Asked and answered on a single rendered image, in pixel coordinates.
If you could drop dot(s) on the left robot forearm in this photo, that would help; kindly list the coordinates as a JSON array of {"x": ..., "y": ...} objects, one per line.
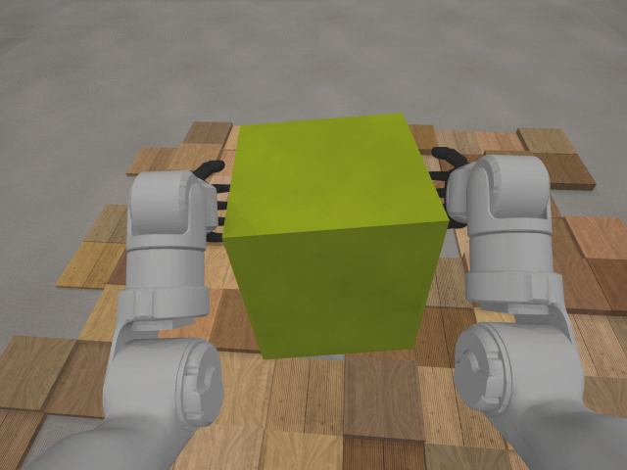
[{"x": 169, "y": 214}]

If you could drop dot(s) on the robot left hand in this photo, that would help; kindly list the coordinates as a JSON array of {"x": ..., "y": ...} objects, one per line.
[{"x": 203, "y": 172}]

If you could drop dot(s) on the robot right upper arm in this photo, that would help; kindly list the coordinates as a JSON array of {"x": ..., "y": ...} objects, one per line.
[{"x": 527, "y": 380}]

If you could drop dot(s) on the robot left upper arm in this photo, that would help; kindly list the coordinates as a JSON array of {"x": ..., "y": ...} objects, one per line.
[{"x": 158, "y": 393}]

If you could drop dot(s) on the carton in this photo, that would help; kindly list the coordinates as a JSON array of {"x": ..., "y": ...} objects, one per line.
[{"x": 333, "y": 229}]

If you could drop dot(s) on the robot right hand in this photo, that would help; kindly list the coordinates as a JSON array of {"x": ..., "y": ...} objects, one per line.
[{"x": 457, "y": 160}]

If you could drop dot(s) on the right robot forearm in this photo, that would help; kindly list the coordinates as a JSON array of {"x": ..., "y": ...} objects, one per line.
[{"x": 505, "y": 202}]

